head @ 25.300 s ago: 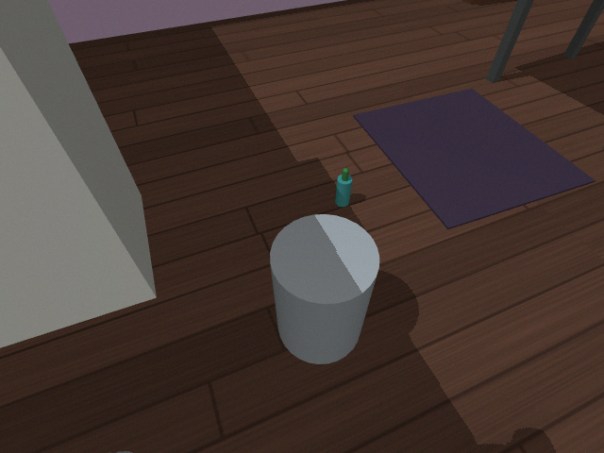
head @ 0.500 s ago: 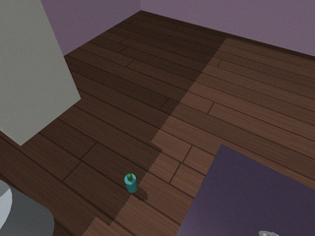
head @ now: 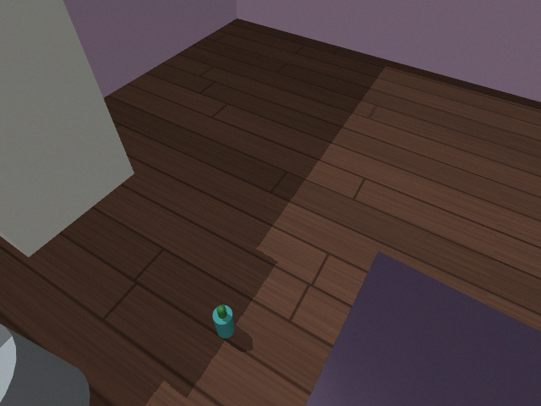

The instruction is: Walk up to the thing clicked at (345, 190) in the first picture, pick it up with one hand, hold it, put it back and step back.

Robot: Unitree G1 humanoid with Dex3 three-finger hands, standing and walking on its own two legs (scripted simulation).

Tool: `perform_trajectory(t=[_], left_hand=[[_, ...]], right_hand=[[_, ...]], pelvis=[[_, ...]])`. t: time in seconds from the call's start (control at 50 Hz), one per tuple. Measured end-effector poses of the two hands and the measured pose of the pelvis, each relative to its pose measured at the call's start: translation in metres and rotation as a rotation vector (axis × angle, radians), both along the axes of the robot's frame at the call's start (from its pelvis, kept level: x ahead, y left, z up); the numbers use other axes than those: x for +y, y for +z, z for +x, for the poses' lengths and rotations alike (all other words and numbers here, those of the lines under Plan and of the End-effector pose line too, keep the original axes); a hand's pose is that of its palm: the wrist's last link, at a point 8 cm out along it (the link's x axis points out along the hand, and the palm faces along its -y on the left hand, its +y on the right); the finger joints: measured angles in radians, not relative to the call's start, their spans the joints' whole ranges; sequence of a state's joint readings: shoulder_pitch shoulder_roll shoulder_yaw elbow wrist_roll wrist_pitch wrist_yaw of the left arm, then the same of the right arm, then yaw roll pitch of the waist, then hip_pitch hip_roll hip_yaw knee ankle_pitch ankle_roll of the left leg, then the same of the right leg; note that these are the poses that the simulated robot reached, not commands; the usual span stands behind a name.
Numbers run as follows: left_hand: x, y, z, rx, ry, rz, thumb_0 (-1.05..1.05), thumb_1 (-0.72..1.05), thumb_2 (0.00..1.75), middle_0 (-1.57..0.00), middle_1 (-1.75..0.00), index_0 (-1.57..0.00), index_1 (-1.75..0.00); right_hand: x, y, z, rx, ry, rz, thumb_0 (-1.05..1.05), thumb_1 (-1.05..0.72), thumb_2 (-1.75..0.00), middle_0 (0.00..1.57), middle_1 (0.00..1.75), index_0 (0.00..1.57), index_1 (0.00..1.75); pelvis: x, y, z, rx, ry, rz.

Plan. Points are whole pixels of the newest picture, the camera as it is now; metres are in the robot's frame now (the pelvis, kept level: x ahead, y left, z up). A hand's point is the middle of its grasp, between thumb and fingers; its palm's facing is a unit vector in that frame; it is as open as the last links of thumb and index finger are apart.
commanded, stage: walk up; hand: left
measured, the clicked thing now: (223, 319) +0.48 +0.17 -0.68
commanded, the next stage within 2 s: stand in 0.48 s
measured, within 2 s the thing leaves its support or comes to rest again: neither
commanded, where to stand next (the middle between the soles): +0.10 -0.03 m, yaw -2 degrees
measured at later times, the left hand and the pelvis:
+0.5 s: hand out of the picture +0.07 +0.26 -0.17, palm faces +0.00 -0.95 -0.32, open 7.4 cm; pelvis +0.01 +0.00 +0.00, yaw +0 degrees
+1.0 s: hand out of the picture +0.10 +0.26 -0.17, palm faces -0.02 -0.95 -0.32, open 7.4 cm; pelvis +0.04 +0.00 +0.00, yaw +0 degrees
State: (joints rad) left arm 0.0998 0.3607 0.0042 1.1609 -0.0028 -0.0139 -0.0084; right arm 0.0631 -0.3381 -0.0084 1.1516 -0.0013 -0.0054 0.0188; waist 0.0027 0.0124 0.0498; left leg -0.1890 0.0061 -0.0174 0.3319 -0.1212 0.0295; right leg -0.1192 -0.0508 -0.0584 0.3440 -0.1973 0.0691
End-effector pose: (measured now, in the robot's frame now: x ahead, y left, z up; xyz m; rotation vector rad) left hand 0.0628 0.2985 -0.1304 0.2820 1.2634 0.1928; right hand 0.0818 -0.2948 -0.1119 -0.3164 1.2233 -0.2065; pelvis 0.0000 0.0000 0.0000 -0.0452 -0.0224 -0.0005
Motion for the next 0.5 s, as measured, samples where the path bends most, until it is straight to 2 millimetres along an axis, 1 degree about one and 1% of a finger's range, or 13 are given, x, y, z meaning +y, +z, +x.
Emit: perform_trajectory(t=[0.24, 0.5], left_hand=[[0.003, 0.001, 0.006, -0.018, 0.000, 0.002, 0.01, 0.90, 0.89, -0.21, -0.30, -0.20, -0.30], [0.005, 0.000, 0.002, -0.002, 0.007, 0.005, 0.01, 0.90, 0.89, -0.21, -0.30, -0.20, -0.30]], right_hand=[[0.004, 0.003, 0.014, -0.029, 0.010, 0.002, 0.00, -0.91, -0.90, 0.21, 0.30, 0.20, 0.30], [0.004, 0.002, 0.015, -0.015, 0.019, -0.002, 0.00, -0.91, -0.90, 0.21, 0.30, 0.20, 0.30]], pelvis=[[0.002, 0.000, 0.003, -0.001, 0.004, 0.000], [0.002, 0.000, 0.006, 0.005, 0.008, 0.003]])
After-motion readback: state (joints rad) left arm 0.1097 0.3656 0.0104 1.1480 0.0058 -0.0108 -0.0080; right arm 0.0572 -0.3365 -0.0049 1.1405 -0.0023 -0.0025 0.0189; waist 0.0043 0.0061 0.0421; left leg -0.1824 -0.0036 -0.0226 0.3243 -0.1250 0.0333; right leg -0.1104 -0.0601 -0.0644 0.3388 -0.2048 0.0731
